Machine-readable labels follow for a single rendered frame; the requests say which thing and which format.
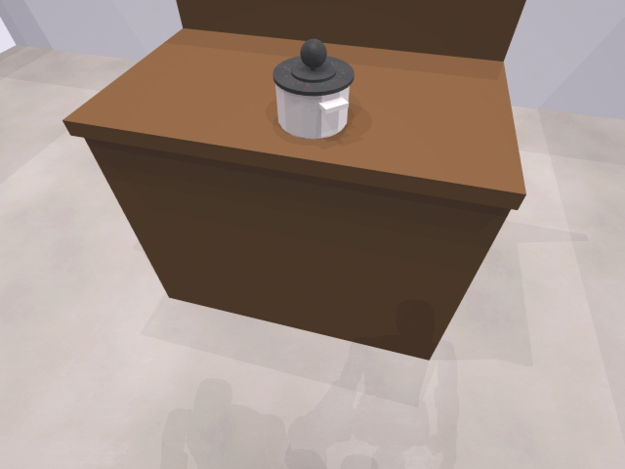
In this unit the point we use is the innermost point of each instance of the lid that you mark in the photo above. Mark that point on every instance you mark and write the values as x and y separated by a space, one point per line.
295 77

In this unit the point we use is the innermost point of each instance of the knob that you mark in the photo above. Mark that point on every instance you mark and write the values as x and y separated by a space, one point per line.
313 53

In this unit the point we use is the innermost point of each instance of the pot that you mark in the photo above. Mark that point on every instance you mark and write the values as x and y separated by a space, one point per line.
312 117

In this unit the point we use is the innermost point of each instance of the table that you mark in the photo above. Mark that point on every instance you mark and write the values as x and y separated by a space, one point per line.
372 235

